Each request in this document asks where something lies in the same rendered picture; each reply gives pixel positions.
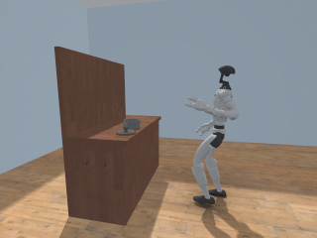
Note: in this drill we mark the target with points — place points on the robot foot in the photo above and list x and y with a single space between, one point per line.
202 199
214 192

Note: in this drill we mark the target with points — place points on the lid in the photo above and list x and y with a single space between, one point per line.
126 132

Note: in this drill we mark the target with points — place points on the robot right foot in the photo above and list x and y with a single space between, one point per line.
214 192

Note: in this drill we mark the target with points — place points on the table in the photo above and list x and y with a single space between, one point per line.
106 173

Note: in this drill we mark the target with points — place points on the robot left upper arm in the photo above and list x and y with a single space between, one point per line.
225 96

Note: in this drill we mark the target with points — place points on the robot left foot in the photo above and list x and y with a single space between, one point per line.
202 199

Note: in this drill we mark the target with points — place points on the pot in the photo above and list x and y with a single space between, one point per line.
132 123

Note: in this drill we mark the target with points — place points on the right robot forearm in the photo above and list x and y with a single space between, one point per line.
211 123

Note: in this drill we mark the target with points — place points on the robot left hand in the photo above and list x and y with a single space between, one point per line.
200 104

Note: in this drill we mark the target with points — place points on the left robot forearm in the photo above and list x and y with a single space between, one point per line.
221 113

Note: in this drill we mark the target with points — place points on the robot right hand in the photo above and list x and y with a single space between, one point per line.
205 127

